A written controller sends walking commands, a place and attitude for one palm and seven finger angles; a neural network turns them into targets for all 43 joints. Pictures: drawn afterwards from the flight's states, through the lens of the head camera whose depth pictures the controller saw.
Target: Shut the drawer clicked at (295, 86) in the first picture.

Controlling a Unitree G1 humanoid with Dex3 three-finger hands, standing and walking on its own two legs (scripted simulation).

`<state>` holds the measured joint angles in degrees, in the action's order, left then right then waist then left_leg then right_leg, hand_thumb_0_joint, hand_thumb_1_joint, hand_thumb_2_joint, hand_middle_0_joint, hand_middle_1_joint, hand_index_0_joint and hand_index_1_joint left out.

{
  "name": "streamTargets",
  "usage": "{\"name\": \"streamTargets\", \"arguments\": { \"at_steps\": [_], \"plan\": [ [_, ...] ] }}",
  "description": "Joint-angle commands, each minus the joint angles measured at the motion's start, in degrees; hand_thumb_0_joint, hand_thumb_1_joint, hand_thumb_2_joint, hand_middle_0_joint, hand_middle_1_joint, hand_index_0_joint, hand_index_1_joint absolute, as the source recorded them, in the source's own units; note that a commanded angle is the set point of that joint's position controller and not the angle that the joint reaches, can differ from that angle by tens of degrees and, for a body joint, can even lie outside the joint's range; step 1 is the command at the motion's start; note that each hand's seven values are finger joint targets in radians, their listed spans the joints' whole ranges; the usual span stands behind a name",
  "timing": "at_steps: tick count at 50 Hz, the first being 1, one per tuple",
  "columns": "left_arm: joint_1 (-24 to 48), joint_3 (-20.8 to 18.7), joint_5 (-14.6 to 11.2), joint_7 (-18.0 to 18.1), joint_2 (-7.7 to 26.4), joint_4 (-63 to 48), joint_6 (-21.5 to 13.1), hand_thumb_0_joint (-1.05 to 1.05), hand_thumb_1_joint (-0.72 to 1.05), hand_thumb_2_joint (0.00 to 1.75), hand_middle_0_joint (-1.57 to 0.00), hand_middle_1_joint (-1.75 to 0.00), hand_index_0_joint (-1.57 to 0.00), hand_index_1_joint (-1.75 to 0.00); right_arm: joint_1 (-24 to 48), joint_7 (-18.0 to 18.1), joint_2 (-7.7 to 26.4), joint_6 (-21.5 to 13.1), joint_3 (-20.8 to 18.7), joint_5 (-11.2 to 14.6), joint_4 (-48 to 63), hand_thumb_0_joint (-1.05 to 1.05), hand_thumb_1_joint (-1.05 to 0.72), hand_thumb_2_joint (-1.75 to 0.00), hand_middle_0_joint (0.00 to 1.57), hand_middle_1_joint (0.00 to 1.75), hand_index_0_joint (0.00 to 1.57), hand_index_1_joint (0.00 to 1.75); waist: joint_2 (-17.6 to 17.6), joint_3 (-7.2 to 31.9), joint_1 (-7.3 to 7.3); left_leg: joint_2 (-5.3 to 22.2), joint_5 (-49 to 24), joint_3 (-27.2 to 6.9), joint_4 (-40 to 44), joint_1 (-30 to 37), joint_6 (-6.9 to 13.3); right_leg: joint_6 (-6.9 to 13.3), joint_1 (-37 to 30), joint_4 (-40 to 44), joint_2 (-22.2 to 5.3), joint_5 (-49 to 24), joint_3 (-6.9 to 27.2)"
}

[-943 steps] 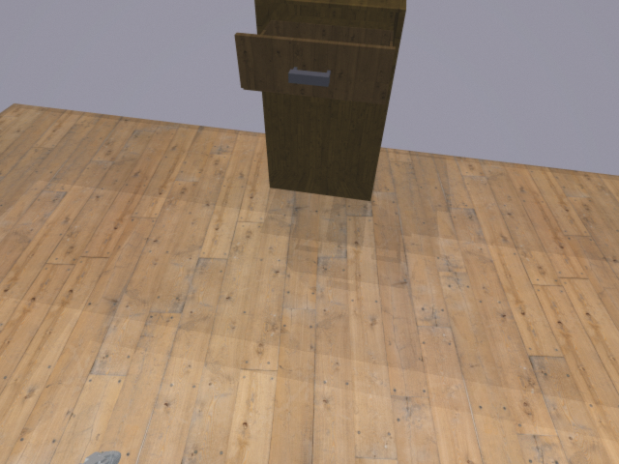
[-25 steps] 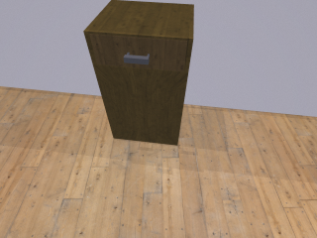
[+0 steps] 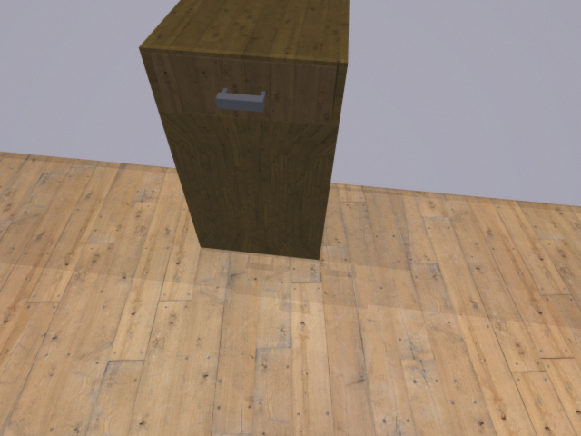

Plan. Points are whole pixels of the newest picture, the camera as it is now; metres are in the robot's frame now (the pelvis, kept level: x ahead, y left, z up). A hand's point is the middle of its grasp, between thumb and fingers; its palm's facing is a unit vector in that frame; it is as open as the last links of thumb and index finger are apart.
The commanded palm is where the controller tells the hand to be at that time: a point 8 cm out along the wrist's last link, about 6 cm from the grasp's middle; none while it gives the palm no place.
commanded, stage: look to check the result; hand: left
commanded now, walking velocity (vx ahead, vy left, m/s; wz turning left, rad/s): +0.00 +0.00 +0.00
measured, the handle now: (242, 97) +0.87 +0.17 -0.02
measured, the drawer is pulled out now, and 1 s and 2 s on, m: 0.00 0.00 0.00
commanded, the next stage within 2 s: stand and wait in 0.26 s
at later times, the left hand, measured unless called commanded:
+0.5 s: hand out of the picture +0.03 +0.20 -0.17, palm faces +0.00 -0.96 -0.26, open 7.4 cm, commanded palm none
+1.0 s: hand out of the picture +0.03 +0.21 -0.17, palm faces -0.01 -0.96 -0.27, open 7.4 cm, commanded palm none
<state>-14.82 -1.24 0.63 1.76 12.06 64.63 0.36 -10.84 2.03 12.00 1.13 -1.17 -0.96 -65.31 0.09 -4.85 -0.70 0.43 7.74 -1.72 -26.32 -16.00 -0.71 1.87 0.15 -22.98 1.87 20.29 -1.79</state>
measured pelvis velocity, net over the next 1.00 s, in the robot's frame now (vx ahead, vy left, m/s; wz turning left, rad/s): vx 0.00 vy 0.00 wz -0.02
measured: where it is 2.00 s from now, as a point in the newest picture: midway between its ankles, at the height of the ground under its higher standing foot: outside the picture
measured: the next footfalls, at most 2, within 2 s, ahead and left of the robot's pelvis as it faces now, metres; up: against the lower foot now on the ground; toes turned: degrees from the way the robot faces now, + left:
none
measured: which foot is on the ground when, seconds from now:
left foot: down 0.00-1.00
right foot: down 0.00-1.00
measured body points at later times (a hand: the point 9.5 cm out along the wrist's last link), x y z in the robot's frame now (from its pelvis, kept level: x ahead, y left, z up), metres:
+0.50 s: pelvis +0.00 +0.00 +0.00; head +0.01 -0.01 +0.45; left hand +0.03 +0.25 -0.15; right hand +0.04 -0.26 -0.15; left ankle +0.07 +0.13 -0.74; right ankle -0.08 -0.10 -0.74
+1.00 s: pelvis +0.00 +0.00 +0.00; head +0.02 +0.00 +0.45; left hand +0.03 +0.26 -0.15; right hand +0.04 -0.26 -0.15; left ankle +0.07 +0.13 -0.74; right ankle -0.08 -0.10 -0.74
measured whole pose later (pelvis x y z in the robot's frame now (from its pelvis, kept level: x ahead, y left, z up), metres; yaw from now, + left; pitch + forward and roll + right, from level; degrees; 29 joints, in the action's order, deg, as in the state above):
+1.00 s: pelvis +0.00 +0.00 +0.00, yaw -1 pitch -3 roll +0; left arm -12.6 -1.1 0.6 1.4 13.9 64.3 0.0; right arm -9.1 1.7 13.8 0.8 -1.0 -0.9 -65.3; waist -0.1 -4.3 -0.7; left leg 0.7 7.2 -0.8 -24.4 -14.3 -0.7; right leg 1.8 -1.4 -20.7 1.9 19.2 -0.9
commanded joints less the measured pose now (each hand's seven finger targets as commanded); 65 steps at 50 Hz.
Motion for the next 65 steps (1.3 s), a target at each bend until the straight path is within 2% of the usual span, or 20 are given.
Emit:
{"name": "streamTargets", "arguments": {
  "at_steps": [1, 4, 5, 14, 19, 22, 26, 29, 32, 35, 37, 39, 42, 46, 47, 54, 58, 60, 62, 65],
  "plan": [
    [-2.15, -1.61, -0.26, 0.26, 7.82, -1.95, -0.87, 0.0, 0.9, 0.9, -0.2, -0.3, -0.2, -0.3, -0.76, 0.45, 8.04, -1.18, -1.56, 0.16, 2.36, 0.0, -0.9, -0.9, 0.2, 0.3, 0.2, 0.3, 0.67, 1.63, 0.15, 5.1, -9.03, -4.13, 2.07, 8.31, 2.97, 0.66, 9.19, 6.21, -7.43, -12.56, 3.88],
    [-2.07, -1.53, -0.22, 0.15, 8.02, -1.81, -0.82, 0.0, 0.9, 0.9, -0.2, -0.3, -0.2, -0.3, -0.36, 0.34, 8.11, -1.12, -1.56, 0.14, 2.39, 0.0, -0.9, -0.9, 0.2, 0.3, 0.2, 0.3, 0.66, 0.59, 0.18, 5.17, -7.42, -4.29, 2.94, 8.03, 2.87, 0.82, 9.97, 6.69, -7.37, -10.08, 3.98],
    [-2.21, -1.45, -0.2, 0.13, 8.04, -1.7, -0.88, 0.0, 0.9, 0.9, -0.2, -0.3, -0.2, -0.3, -0.29, 0.31, 8.38, -1.15, -1.59, 0.06, 2.37, 0.0, -0.9, -0.9, 0.2, 0.3, 0.2, 0.3, 0.74, 1.35, 0.19, 5.15, -7.45, -4.33, 2.9, 8.64, 2.86, 0.9, 9.85, 6.59, -7.32, -9.97, 4.08],
    [-1.33, -1.63, -0.15, 0.24, 8.87, -2.1, -1.13, 0.0, 0.9, 0.9, -0.2, -0.3, -0.2, -0.3, 0.53, 0.32, 8.9, -1.37, -1.63, 0.1, 2.4, 0.0, -0.9, -0.9, 0.2, 0.3, 0.2, 0.3, -0.29, 1.74, 0.23, 5.3, -10.12, -3.8, 2.63, 9.03, 2.84, 0.45, 8.94, 6.67, -7.64, -14.4, 4.14],
    [-0.88, -1.59, -0.16, 0.16, 9.02, -2.26, -1.08, 0.0, 0.9, 0.9, -0.2, -0.3, -0.2, -0.3, 1.05, 0.23, 9.17, -1.28, -1.61, 0.06, 2.53, 0.0, -0.9, -0.9, 0.2, 0.3, 0.2, 0.3, 0.1, 0.81, 0.24, 5.24, -8.41, -3.9, 3.2, 8.87, 2.67, 0.54, 9.62, 7.28, -7.58, -12.23, 4.31],
    [-0.54, -1.73, -0.12, 0.14, 9.47, -2.33, -1.16, 0.0, 0.9, 0.9, -0.2, -0.3, -0.2, -0.3, 1.11, 0.23, 9.56, -1.36, -1.62, 0.17, 2.76, 0.0, -0.9, -0.9, 0.2, 0.3, 0.2, 0.3, -0.47, 1.68, 0.32, 5.3, -9.43, -3.92, 3.02, 9.08, 2.76, 0.31, 8.97, 7.22, -7.65, -13.54, 4.54],
    [-0.11, -1.76, -0.19, 0.1, 9.78, -2.46, -1.18, 0.0, 0.9, 0.9, -0.2, -0.3, -0.2, -0.3, 1.19, 0.22, 9.61, -1.46, -1.5, 0.08, 2.56, 0.0, -0.9, -0.9, 0.2, 0.3, 0.2, 0.3, 0.79, 1.76, 0.25, 5.3, -9.81, -3.82, 3.18, 9.05, 2.65, 0.44, 8.52, 7.09, -7.7, -14.09, 4.49],
    [-0.15, -1.87, -0.19, 0.21, 10.01, -2.59, -1.3, 0.0, 0.9, 0.9, -0.2, -0.3, -0.2, -0.3, 1.1, 0.3, 9.69, -1.57, -1.53, 0.16, 2.63, 0.0, -0.9, -0.9, 0.2, 0.3, 0.2, 0.3, -1.05, 2.74, 0.36, 5.36, -11.66, -3.48, 2.51, 9.32, 2.76, -0.05, 7.56, 6.85, -7.9, -17.62, 4.32],
    [-0.12, -1.97, -0.14, 0.3, 10.19, -2.77, -1.3, 0.0, 0.9, 0.9, -0.2, -0.3, -0.2, -0.3, 1.22, 0.31, 10.02, -1.49, -1.68, 0.21, 2.77, 0.0, -0.9, -0.9, 0.2, 0.3, 0.2, 0.3, -0.91, 2.3, 0.36, 5.29, -11.8, -3.03, 2.04, 9.08, 2.67, -0.47, 7.58, 6.91, -7.93, -19.09, 4.52],
    [0.19, -1.91, -0.25, 0.21, 10.18, -2.68, -1.18, 0.0, 0.9, 0.9, -0.2, -0.3, -0.2, -0.3, 1.32, 0.29, 9.84, -1.46, -1.57, 0.16, 2.53, 0.0, -0.9, -0.9, 0.2, 0.3, 0.2, 0.3, 0.59, 1.77, 0.34, 5.34, -10.99, -3.25, 2.61, 9.03, 2.62, -0.09, 7.86, 6.94, -7.88, -16.96, 4.41],
    [-0.2, -1.93, -0.2, 0.19, 10.29, -2.65, -1.23, 0.0, 0.9, 0.9, -0.2, -0.3, -0.2, -0.3, 1.21, 0.3, 10.06, -1.48, -1.61, 0.21, 2.68, 0.0, -0.9, -0.9, 0.2, 0.3, 0.2, 0.3, -0.35, 2.76, 0.41, 5.36, -11.14, -3.44, 2.45, 9.56, 2.69, -0.22, 7.61, 7.04, -7.78, -16.84, 4.61],
    [0.25, -1.86, -0.22, 0.18, 10.35, -2.73, -1.25, 0.0, 0.9, 0.9, -0.2, -0.3, -0.2, -0.3, 1.39, 0.3, 10.16, -1.46, -1.62, 0.16, 2.62, 0.0, -0.9, -0.9, 0.2, 0.3, 0.2, 0.3, -0.03, 1.94, 0.3, 5.39, -10.92, -3.27, 2.49, 9.37, 2.62, -0.2, 7.97, 7.18, -7.88, -17.12, 4.64],
    [0.38, -1.98, -0.17, 0.13, 10.71, -2.74, -1.29, 0.0, 0.9, 0.9, -0.2, -0.3, -0.2, -0.3, 1.26, 0.28, 10.5, -1.56, -1.69, 0.24, 2.75, 0.0, -0.9, -0.9, 0.2, 0.3, 0.2, 0.3, 0.25, 2.93, 0.31, 5.5, -11.26, -3.5, 2.75, 9.65, 2.67, -0.06, 7.34, 7.08, -7.74, -16.62, 4.73],
    [0.4, -1.79, -0.25, 0.02, 10.58, -2.39, -1.22, 0.0, 0.9, 0.9, -0.2, -0.3, -0.2, -0.3, 1.69, 0.23, 10.52, -1.54, -1.6, 0.21, 2.54, 0.0, -0.9, -0.9, 0.2, 0.3, 0.2, 0.3, 0.61, 2.04, 0.36, 5.63, -9.98, -3.76, 3.5, 9.78, 2.68, 0.13, 8.19, 7.67, -7.73, -14.11, 4.67],
    [0.36, -1.81, -0.19, 0.04, 10.82, -2.5, -1.26, 0.0, 0.9, 0.9, -0.2, -0.3, -0.2, -0.3, 1.71, 0.2, 10.65, -1.49, -1.69, 0.28, 2.7, 0.0, -0.9, -0.9, 0.2, 0.3, 0.2, 0.3, -0.34, 1.63, 0.38, 5.56, -10.09, -3.7, 3.31, 9.6, 2.65, -0.05, 8.4, 7.86, -7.73, -14.46, 4.66],
    [0.59, -1.68, -0.25, -0.13, 10.89, -2.36, -1.26, 0.0, 0.9, 0.9, -0.2, -0.3, -0.2, -0.3, 2.08, 0.08, 10.84, -1.51, -1.63, 0.22, 2.56, 0.0, -0.9, -0.9, 0.2, 0.3, 0.2, 0.3, 0.58, 1.68, 0.32, 5.56, -8.13, -4.19, 4.27, 9.69, 2.58, 0.28, 8.76, 8.21, -7.74, -11.36, 4.59],
    [0.89, -1.73, -0.19, -0.15, 11.22, -2.34, -1.36, 0.0, 0.9, 0.9, -0.2, -0.3, -0.2, -0.3, 2.21, 0.1, 11.24, -1.67, -1.75, 0.24, 2.49, 0.0, -0.9, -0.9, 0.2, 0.3, 0.2, 0.3, 0.45, 2.81, 0.16, 5.72, -9.29, -4.36, 4.42, 10.54, 2.7, 0.38, 8.32, 7.86, -7.69, -12.21, 4.63],
    [0.89, -1.72, -0.19, -0.17, 11.22, -2.38, -1.34, 0.0, 0.9, 0.9, -0.2, -0.3, -0.2, -0.3, 2.47, 0.08, 11.36, -1.7, -1.73, 0.23, 2.44, 0.0, -0.9, -0.9, 0.2, 0.3, 0.2, 0.3, 1.19, 2.29, 0.27, 5.78, -9.03, -4.34, 4.68, 10.3, 2.71, 0.42, 8.53, 8.0, -7.75, -11.69, 4.62],
    [0.63, -1.77, -0.13, -0.15, 11.48, -2.42, -1.4, 0.0, 0.9, 0.9, -0.2, -0.3, -0.2, -0.3, 2.5, 0.07, 11.58, -1.68, -1.78, 0.28, 2.66, 0.0, -0.9, -0.9, 0.2, 0.3, 0.2, 0.3, 0.09, 2.62, 0.33, 5.77, -9.42, -4.33, 4.42, 10.44, 2.74, 0.28, 8.37, 8.16, -7.73, -12.18, 4.82],
    [0.9, -1.64, -0.19, -0.16, 11.41, -2.35, -1.41, 0.0, 0.9, 0.9, -0.2, -0.3, -0.2, -0.3, 2.62, 0.04, 11.72, -1.71, -1.8, 0.23, 2.54, 0.0, -0.9, -0.9, 0.2, 0.3, 0.2, 0.3, 0.36, 2.4, 0.27, 5.77, -9.29, -4.41, 4.67, 10.63, 2.76, 0.33, 8.66, 8.13, -7.81, -11.88, 4.53]
  ]
}}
